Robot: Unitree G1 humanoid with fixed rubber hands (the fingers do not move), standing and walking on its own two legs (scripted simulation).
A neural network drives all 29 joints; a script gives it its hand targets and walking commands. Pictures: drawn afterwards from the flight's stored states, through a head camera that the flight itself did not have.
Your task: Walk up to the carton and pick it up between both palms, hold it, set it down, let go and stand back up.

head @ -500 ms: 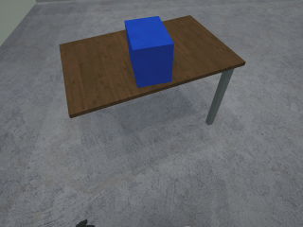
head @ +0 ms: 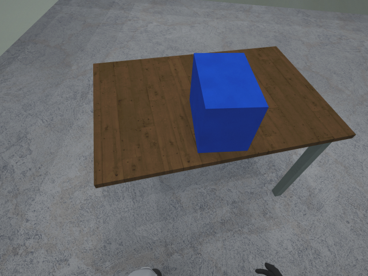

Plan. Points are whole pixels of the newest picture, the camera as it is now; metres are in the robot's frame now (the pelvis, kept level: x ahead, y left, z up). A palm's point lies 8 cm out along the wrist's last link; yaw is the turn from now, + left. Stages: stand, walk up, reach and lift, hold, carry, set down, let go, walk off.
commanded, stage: walk up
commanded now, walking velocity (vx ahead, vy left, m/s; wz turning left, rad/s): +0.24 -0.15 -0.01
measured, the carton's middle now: (221, 102) +0.66 -0.06 -0.05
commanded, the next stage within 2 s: none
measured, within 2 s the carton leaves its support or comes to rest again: neither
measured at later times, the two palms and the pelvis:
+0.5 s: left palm (116, 258) +0.18 +0.17 -0.11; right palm out of the picture +0.02 -0.26 -0.14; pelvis +0.09 -0.05 +0.02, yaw -3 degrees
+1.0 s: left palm out of the picture +0.10 +0.16 -0.12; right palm out of the picture +0.09 -0.27 -0.13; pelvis +0.10 -0.06 +0.02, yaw -2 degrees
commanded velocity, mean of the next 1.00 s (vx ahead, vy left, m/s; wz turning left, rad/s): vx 0.08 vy -0.05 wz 0.00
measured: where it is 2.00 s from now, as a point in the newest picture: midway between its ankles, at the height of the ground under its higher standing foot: outside the picture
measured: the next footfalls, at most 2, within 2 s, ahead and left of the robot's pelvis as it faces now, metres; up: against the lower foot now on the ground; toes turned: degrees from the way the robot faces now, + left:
right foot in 0.46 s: +0.17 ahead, -0.19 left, +0.00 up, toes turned -9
right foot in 1.76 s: +0.21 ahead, -0.26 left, +0.00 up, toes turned -3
